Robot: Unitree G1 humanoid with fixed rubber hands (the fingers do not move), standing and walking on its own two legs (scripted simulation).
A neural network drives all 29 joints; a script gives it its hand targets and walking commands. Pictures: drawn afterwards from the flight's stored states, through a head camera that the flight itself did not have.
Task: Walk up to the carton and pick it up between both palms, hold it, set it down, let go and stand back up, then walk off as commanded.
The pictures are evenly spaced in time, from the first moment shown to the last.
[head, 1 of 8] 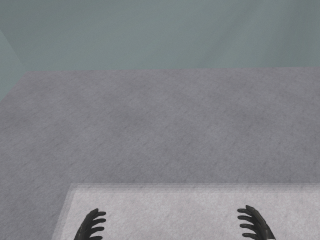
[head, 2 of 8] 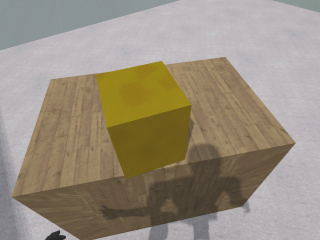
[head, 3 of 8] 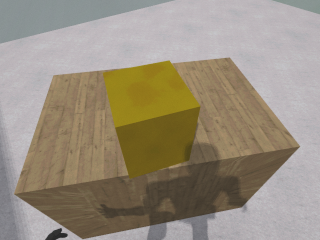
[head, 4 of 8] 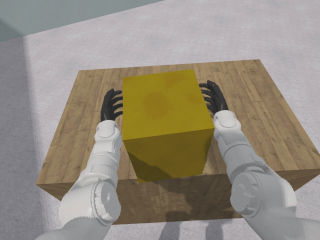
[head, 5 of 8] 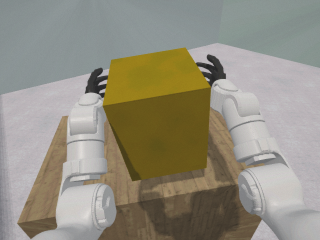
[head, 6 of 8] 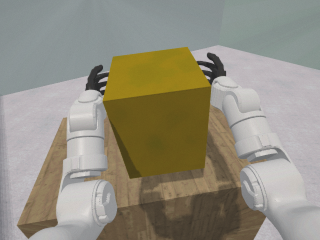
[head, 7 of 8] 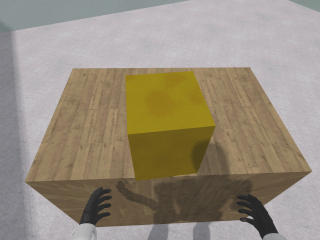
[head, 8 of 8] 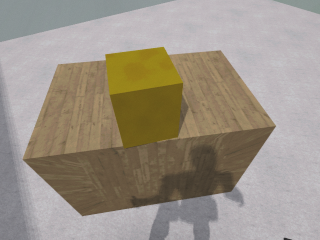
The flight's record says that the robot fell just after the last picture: no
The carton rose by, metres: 0.21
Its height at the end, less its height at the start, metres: +0.00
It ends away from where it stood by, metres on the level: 0.01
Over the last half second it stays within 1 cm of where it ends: yes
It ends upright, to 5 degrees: yes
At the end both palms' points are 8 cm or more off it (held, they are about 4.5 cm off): yes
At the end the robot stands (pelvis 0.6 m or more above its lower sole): yes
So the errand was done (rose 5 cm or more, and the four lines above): yes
